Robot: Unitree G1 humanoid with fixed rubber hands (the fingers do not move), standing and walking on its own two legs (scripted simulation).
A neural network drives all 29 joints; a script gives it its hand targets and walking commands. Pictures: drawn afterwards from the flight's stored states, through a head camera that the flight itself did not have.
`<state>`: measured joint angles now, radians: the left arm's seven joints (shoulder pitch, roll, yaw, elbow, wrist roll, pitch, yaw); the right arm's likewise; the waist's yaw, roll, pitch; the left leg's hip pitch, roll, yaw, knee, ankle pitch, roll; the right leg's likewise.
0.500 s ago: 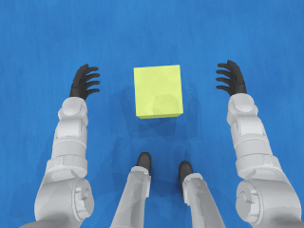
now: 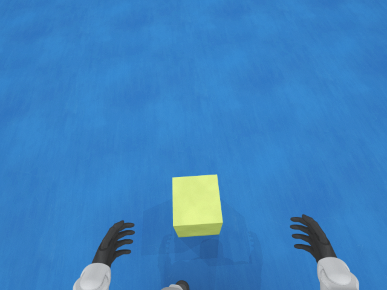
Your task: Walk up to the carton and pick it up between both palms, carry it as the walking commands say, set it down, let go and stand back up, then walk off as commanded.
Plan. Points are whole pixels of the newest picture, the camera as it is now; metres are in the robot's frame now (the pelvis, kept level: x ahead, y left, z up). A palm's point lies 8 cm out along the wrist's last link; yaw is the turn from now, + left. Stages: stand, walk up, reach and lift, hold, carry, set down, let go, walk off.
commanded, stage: let go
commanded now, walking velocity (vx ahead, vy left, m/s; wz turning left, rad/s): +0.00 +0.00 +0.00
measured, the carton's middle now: (196, 207) +0.46 +0.06 -0.64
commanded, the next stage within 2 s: stand in 0.56 s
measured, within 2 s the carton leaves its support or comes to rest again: neither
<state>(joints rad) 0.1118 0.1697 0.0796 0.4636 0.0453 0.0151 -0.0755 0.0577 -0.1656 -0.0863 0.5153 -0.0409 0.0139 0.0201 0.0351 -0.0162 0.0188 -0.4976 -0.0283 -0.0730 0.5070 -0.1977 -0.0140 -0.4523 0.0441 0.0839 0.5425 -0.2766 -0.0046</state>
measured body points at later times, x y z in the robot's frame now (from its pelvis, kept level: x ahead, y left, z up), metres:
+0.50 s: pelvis +0.03 +0.01 +0.01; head +0.05 +0.02 +0.46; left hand +0.20 +0.25 -0.07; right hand +0.20 -0.22 -0.06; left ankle +0.03 +0.13 -0.73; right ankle -0.01 -0.11 -0.73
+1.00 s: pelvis +0.04 +0.03 +0.00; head +0.05 +0.05 +0.45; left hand +0.19 +0.31 -0.10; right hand +0.16 -0.27 -0.08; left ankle +0.03 +0.13 -0.73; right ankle -0.01 -0.11 -0.73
